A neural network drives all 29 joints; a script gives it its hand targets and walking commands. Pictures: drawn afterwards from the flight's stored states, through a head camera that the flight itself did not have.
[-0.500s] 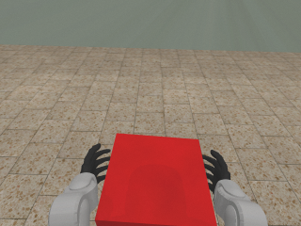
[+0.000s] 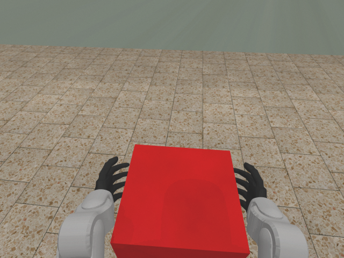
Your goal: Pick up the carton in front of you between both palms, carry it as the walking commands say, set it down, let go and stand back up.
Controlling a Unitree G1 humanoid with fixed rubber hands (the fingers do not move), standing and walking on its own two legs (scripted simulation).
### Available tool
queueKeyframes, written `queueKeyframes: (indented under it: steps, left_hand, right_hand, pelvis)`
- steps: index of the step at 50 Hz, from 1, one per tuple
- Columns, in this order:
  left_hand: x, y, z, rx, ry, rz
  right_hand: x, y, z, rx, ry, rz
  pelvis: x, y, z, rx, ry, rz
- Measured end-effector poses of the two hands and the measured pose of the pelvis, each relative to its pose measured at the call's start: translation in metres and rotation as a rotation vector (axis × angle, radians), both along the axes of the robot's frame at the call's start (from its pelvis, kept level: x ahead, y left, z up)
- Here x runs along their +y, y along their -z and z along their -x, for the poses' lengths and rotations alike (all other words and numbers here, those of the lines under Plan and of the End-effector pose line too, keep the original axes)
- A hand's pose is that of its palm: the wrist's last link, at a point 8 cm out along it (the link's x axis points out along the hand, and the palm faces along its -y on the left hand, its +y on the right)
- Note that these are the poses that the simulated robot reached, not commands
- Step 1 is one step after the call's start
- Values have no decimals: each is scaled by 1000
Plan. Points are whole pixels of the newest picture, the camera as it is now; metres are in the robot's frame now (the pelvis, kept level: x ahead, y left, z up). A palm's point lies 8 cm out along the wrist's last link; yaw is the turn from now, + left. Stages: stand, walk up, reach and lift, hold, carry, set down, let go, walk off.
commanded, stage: carry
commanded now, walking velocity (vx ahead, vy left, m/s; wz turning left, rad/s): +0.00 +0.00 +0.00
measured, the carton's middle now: (177, 217) +0.23 +0.00 +0.01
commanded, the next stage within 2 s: none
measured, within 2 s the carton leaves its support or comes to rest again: neither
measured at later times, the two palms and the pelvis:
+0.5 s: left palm (104, 204) +0.24 +0.17 +0.04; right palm (237, 208) +0.24 -0.13 +0.03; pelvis -0.03 +0.02 +0.00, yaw +0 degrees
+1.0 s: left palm (97, 200) +0.25 +0.18 +0.04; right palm (230, 206) +0.25 -0.12 +0.04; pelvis -0.04 +0.04 +0.00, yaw +0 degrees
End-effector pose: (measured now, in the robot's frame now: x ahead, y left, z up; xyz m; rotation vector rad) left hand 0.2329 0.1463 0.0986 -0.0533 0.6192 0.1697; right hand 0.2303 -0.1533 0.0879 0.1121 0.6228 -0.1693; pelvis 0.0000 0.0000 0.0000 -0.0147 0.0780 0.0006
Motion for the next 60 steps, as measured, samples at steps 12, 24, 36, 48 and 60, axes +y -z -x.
queueKeyframes:
  steps: [12,24,36,48,60]
  left_hand:
    - [12,28,-5,70,14,-17]
    - [19,61,-10,93,64,-72]
    - [29,67,-21,30,64,-75]
    - [36,60,-16,42,68,-78]
    - [38,59,-13,42,70,-82]
  right_hand:
    - [13,20,-7,70,-39,61]
    - [20,54,-10,94,-65,116]
    - [29,60,-21,32,-65,119]
    - [37,54,-16,45,-70,125]
    - [39,53,-14,47,-64,113]
  pelvis:
    - [9,3,7,-24,2,6]
    - [19,1,30,-30,7,-2]
    - [27,2,41,-41,6,-3]
    - [35,3,42,-44,5,-2]
    - [38,4,48,-50,2,-3]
